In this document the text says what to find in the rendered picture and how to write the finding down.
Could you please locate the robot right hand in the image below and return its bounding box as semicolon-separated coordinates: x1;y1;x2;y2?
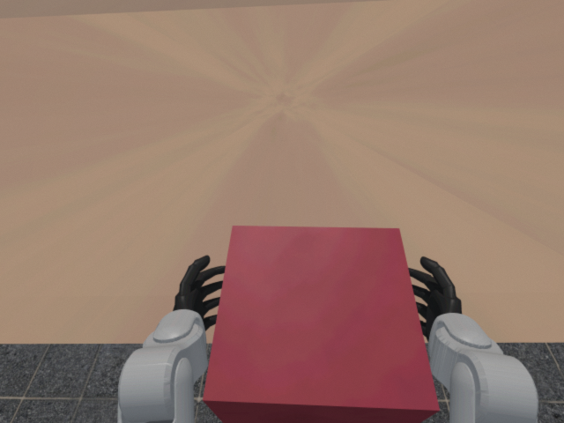
408;256;462;342

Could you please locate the carton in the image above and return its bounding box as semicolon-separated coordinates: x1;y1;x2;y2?
203;226;440;423

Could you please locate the right robot forearm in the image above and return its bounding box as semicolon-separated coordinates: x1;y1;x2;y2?
428;313;538;423

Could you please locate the left robot forearm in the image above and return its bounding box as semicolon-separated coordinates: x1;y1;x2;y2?
117;309;208;423

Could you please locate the robot left hand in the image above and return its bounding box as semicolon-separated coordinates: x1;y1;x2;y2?
173;256;226;331

